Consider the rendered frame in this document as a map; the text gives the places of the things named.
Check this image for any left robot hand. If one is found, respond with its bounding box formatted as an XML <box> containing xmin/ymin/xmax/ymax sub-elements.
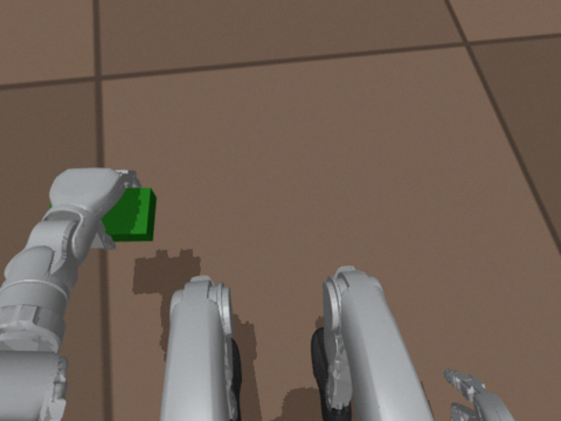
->
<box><xmin>49</xmin><ymin>168</ymin><xmax>142</xmax><ymax>250</ymax></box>

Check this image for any right robot foot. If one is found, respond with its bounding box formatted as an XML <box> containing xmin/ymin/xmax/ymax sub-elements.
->
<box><xmin>311</xmin><ymin>327</ymin><xmax>352</xmax><ymax>421</ymax></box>

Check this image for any left robot arm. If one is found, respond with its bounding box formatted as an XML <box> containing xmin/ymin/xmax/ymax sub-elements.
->
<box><xmin>0</xmin><ymin>204</ymin><xmax>98</xmax><ymax>421</ymax></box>

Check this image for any right robot hand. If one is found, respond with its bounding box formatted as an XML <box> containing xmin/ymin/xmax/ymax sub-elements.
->
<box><xmin>444</xmin><ymin>369</ymin><xmax>515</xmax><ymax>421</ymax></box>

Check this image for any small box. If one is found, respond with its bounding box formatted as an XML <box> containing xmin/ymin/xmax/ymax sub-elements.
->
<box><xmin>49</xmin><ymin>188</ymin><xmax>157</xmax><ymax>242</ymax></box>

